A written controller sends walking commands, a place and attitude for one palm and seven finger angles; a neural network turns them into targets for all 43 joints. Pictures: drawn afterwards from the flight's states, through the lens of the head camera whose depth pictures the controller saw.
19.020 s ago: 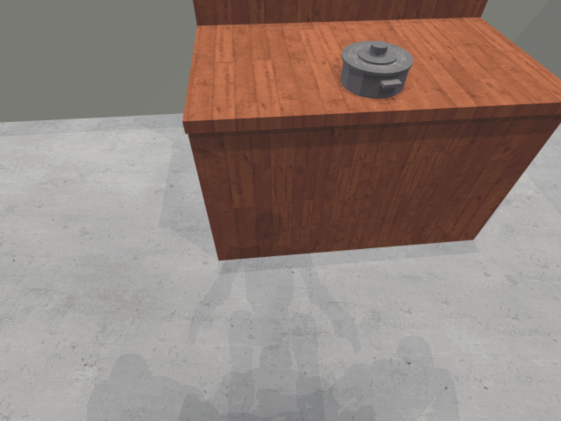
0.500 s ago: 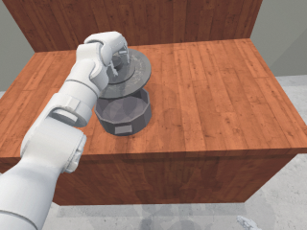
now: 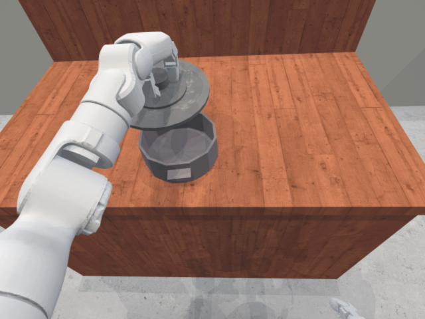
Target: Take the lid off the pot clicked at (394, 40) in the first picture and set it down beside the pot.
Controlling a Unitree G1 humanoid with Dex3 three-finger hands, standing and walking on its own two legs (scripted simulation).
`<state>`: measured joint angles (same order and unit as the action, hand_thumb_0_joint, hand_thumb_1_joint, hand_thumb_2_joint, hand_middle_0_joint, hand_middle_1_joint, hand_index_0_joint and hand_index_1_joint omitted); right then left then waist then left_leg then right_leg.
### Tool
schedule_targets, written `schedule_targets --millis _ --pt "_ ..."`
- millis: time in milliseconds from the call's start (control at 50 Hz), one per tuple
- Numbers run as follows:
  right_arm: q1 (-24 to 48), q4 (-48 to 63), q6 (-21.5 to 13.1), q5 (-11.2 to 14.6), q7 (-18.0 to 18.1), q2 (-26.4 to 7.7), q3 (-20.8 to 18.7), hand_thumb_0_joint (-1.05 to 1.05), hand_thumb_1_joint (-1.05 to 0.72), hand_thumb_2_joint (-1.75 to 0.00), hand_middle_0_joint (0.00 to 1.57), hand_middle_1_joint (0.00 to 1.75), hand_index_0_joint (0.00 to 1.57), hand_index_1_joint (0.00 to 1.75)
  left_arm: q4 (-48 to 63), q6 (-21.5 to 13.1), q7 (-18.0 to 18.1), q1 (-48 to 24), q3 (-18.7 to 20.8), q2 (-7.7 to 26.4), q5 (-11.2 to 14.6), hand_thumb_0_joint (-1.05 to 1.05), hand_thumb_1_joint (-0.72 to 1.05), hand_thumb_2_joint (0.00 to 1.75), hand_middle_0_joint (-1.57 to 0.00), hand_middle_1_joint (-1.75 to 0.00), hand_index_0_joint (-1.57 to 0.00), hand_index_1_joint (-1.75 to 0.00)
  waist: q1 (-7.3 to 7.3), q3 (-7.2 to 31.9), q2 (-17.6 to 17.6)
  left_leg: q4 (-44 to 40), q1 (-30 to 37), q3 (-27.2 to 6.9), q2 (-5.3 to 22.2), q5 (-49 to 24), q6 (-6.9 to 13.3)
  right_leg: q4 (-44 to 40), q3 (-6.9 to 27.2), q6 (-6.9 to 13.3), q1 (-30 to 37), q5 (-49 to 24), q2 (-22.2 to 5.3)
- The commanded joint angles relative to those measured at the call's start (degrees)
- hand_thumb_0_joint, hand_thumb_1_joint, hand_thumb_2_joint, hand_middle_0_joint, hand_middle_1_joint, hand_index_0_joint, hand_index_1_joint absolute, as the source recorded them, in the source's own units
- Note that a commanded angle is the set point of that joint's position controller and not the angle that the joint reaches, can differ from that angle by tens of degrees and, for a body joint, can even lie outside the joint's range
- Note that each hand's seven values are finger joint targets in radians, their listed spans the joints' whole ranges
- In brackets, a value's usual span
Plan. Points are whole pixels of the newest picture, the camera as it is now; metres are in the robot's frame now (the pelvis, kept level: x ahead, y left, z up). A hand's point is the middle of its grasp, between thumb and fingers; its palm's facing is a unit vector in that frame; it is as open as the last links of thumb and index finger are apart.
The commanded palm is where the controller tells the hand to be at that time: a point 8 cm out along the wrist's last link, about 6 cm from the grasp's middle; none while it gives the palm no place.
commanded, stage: move the lid sideways beside the pot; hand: left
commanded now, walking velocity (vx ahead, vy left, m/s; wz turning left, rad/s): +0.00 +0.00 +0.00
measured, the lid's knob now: (156, 79) +0.51 +0.09 +0.19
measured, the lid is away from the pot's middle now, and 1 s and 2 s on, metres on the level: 0.02 0.12 0.25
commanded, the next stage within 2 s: none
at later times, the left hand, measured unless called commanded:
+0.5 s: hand (130, 77) +0.49 +0.13 +0.21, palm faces -0.27 -0.05 -0.96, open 7.4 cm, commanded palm +0.48 +0.15 +0.28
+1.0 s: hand (93, 82) +0.48 +0.20 +0.21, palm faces -0.28 -0.03 -0.96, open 7.4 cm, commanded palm +0.48 +0.20 +0.28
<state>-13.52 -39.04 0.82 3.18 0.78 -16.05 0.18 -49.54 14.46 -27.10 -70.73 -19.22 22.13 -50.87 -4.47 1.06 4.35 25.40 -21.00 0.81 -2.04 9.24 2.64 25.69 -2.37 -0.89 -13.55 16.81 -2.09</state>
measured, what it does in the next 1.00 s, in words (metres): stands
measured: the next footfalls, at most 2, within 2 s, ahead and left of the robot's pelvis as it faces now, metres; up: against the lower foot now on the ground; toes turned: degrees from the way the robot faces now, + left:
none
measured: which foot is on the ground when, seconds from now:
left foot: down 0.00-1.00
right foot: down 0.00-1.00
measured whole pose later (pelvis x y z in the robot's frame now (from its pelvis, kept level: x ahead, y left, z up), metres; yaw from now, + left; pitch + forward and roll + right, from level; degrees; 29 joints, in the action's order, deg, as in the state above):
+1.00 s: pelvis +0.00 +0.00 +0.00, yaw +0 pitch +5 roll -1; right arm -13.8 -38.2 4.2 3.9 1.8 -16.7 0.5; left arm -50.7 7.9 -29.6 -67.7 -12.2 34.5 -53.3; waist -4.6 0.7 3.4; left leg 26.3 -21.8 0.2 -1.2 9.6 2.4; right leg 24.2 -2.8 -0.7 -13.2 16.0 -1.1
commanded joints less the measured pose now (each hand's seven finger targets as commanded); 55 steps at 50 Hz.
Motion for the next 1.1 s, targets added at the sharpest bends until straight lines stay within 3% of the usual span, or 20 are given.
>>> schedule_targets --millis 0,60,100,140,180,260,280,320,360,420,460,500,580,660,720,820,900,960,1020,1080 --pt "-0.33 5.12 -2.31 0.20 0.45 -6.84 -2.17 0.00 -0.90 -0.90 0.20 0.30 0.20 0.30 9.41 0.38 5.46 -42.41 7.20 13.80 -1.48 0.00 0.68 0.98 -0.78 -1.03 -0.83 -1.03 -1.38 25.57 -6.92 0.12 23.48 -4.20 -0.79 -12.80 1.97 -2.47 -0.79 3.07 -5.00 -20.80 4.34" --pt "-0.31 5.74 -2.82 -0.39 0.85 -7.36 -1.87 0.00 -0.90 -0.90 0.20 0.30 0.20 0.30 10.13 -0.87 7.31 -40.61 12.57 20.33 -2.01 0.00 0.68 0.98 -0.78 -1.03 -0.83 -1.03 0.24 28.42 -5.30 -0.04 22.69 -3.95 -0.63 -15.12 1.92 -2.18 -0.09 3.43 -2.19 -22.69 3.53" --pt "0.08 5.60 -2.43 -0.36 0.62 -6.68 -1.86 0.00 -0.90 -0.90 0.20 0.30 0.20 0.30 8.44 -0.31 7.43 -40.35 8.80 16.10 -3.72 0.00 0.68 0.98 -0.78 -1.03 -0.83 -1.03 -0.29 28.12 -4.21 0.26 23.26 -3.95 -0.50 -16.18 1.63 -1.84 -0.44 3.43 -3.89 -22.13 3.84" --pt "-0.13 5.29 -1.71 -0.43 0.19 -6.94 -2.01 0.00 -0.90 -0.90 0.20 0.30 0.20 0.30 3.37 1.13 7.43 -36.57 8.76 15.80 -5.13 0.00 0.68 0.98 -0.78 -1.03 -0.83 -1.03 0.05 25.30 -5.86 0.27 21.45 -4.03 -0.30 -15.28 1.45 -1.99 -0.87 3.54 -5.20 -20.23 4.09" --pt "-0.08 5.65 -1.00 -0.37 0.13 -7.54 -1.99 0.00 -0.90 -0.90 0.20 0.30 0.20 0.30 2.51 1.59 6.80 -35.93 10.43 18.16 -5.25 0.00 0.68 0.98 -0.78 -1.03 -0.83 -1.03 0.17 25.99 -6.74 0.12 20.19 -3.61 -0.28 -14.63 1.51 -2.08 -0.49 3.41 -3.64 -20.78 3.84" --pt "0.17 7.06 -1.69 -0.11 0.47 -6.94 -2.50 0.00 -0.90 -0.90 0.20 0.30 0.20 0.30 10.06 -0.21 4.48 -42.31 6.24 13.83 -3.29 0.00 0.68 0.98 -0.78 -1.03 -0.83 -1.03 -1.42 30.07 -4.69 1.31 24.56 -3.84 -0.61 -16.74 2.17 -2.22 -0.16 3.13 -4.37 -22.37 3.46" --pt "-0.43 7.22 -2.20 -0.50 0.59 -7.00 -2.90 0.00 -0.90 -0.90 0.20 0.30 0.20 0.30 13.83 -1.35 4.52 -42.95 9.78 18.30 -3.57 0.00 0.68 0.98 -0.78 -1.03 -0.83 -1.03 -0.81 33.90 -4.01 1.89 27.49 -4.25 -0.48 -19.24 2.40 -2.06 0.26 2.89 -2.57 -23.95 3.69" --pt "-0.48 7.32 -2.45 -0.52 0.87 -6.91 -2.84 0.00 -0.90 -0.90 0.20 0.30 0.20 0.30 15.36 -2.94 3.95 -42.23 10.90 20.35 -3.67 0.00 0.68 0.98 -0.78 -1.03 -0.83 -1.03 -0.64 35.06 -2.87 2.41 29.07 -4.57 -0.52 -23.06 2.52 -1.89 0.52 2.82 -1.96 -25.53 3.66" --pt "-1.90 6.87 -2.07 -0.24 1.00 -6.84 -3.12 0.00 -0.90 -0.90 0.20 0.30 0.20 0.30 12.05 -3.36 3.15 -38.13 7.65 15.88 -2.57 0.00 0.68 0.98 -0.78 -1.03 -0.83 -1.03 -1.55 30.27 -4.98 2.25 27.39 -4.36 -0.48 -23.17 2.74 -2.84 -0.10 2.75 -4.31 -24.97 3.93" --pt "-1.73 5.65 -1.32 0.13 1.00 -7.98 -2.86 0.00 -0.90 -0.90 0.20 0.30 0.20 0.30 8.32 -2.41 3.49 -36.56 12.17 21.99 -3.00 0.00 0.68 0.98 -0.78 -1.03 -0.83 -1.03 -0.89 23.27 -7.25 0.65 22.46 -3.44 -0.67 -14.49 2.59 -3.55 -0.35 2.90 -4.39 -21.52 4.17" --pt "-1.26 6.56 -1.29 -0.02 1.09 -8.23 -2.75 0.00 -0.90 -0.90 0.20 0.30 0.20 0.30 11.12 -3.38 3.75 -36.37 13.44 24.12 -2.56 0.00 0.68 0.98 -0.78 -1.03 -0.83 -1.03 -0.11 25.41 -5.21 0.76 22.26 -3.34 -0.89 -15.87 2.57 -3.20 -0.03 3.25 -2.18 -23.49 3.57" --pt "-0.41 6.86 -0.94 -0.10 0.87 -7.57 -2.60 0.00 -0.90 -0.90 0.20 0.30 0.20 0.30 11.87 -3.51 3.92 -36.58 11.98 22.67 -3.94 0.00 0.68 0.98 -0.78 -1.03 -0.83 -1.03 -0.05 26.04 -2.31 1.14 23.67 -3.65 -0.81 -17.58 2.25 -2.78 -0.25 3.33 -3.15 -23.06 3.85" --pt "-0.04 7.31 0.42 -0.05 0.57 -8.08 -2.77 0.00 -0.90 -0.90 0.20 0.30 0.20 0.30 11.38 -3.18 3.54 -33.56 14.34 26.24 -5.15 0.00 0.68 0.98 -0.78 -1.03 -0.83 -1.03 0.37 26.97 -3.20 1.57 22.98 -3.19 -0.45 -19.21 2.15 -2.65 0.03 3.26 -1.41 -24.75 3.75" --pt "0.79 8.37 0.48 0.58 0.66 -7.74 -3.09 0.00 -0.90 -0.90 0.20 0.30 0.20 0.30 14.35 -3.59 2.04 -35.37 9.96 21.36 -3.12 0.00 0.68 0.98 -0.78 -1.03 -0.83 -1.03 -0.79 27.43 -3.29 2.15 24.29 -3.26 -0.82 -18.16 2.64 -3.05 -0.14 3.10 -2.91 -23.79 3.72" --pt "0.71 8.06 0.77 0.50 0.99 -7.87 -2.96 0.00 -0.90 -0.90 0.20 0.30 0.20 0.30 15.49 -4.41 1.45 -36.69 12.14 25.03 -3.12 0.00 0.68 0.98 -0.78 -1.03 -0.83 -1.03 -0.90 28.58 -2.78 2.10 25.53 -3.32 -1.05 -17.16 2.77 -3.21 0.09 2.89 -2.44 -23.48 3.97" --pt "0.06 6.63 1.63 0.97 1.59 -8.68 -2.55 0.00 -0.90 -0.90 0.20 0.30 0.20 0.30 10.10 -4.83 0.91 -35.60 12.71 27.85 -3.08 0.00 0.68 0.98 -0.78 -1.03 -0.83 -1.03 -1.16 23.47 -4.22 1.05 21.16 -2.66 -1.09 -12.24 2.76 -4.01 -0.21 2.82 -2.96 -21.37 3.95" --pt "-0.26 6.94 1.47 0.56 1.45 -8.34 -2.74 0.00 -0.90 -0.90 0.20 0.30 0.20 0.30 13.72 -6.71 1.35 -36.59 12.58 27.64 -3.66 0.00 0.68 0.98 -0.78 -1.03 -0.83 -1.03 -0.89 26.71 0.29 1.96 24.77 -3.68 -0.73 -15.94 2.45 -3.58 -0.64 3.21 -3.99 -21.06 4.32" --pt "-0.89 6.98 2.17 0.53 1.42 -8.92 -2.84 0.00 -0.90 -0.90 0.20 0.30 0.20 0.30 11.25 -7.29 0.91 -32.86 15.47 31.21 -3.46 0.00 0.68 0.98 -0.78 -1.03 -0.83 -1.03 -0.42 26.76 -2.17 2.11 22.80 -3.39 -0.77 -17.20 2.64 -3.56 -0.27 3.29 -1.92 -23.24 4.05" --pt "-0.58 6.66 2.69 0.94 1.22 -8.78 -2.89 0.00 -0.90 -0.90 0.20 0.30 0.20 0.30 10.63 -6.71 0.27 -34.49 12.52 27.94 -3.20 0.00 0.68 0.98 -0.78 -1.03 -0.83 -1.03 -1.01 24.67 -1.71 1.72 22.72 -3.39 -0.68 -15.52 2.48 -3.74 -1.00 3.08 -4.08 -21.12 4.35" --pt "-0.89 7.10 3.02 0.62 1.17 -9.19 -3.15 0.00 -0.90 -0.90 0.20 0.30 0.20 0.30 13.05 -7.87 0.59 -34.55 15.87 32.70 -4.05 0.00 0.68 0.98 -0.78 -1.03 -0.83 -1.03 -0.55 28.31 -0.59 2.40 24.43 -3.91 -0.50 -19.39 2.58 -3.31 -0.58 3.21 -2.75 -22.48 4.46"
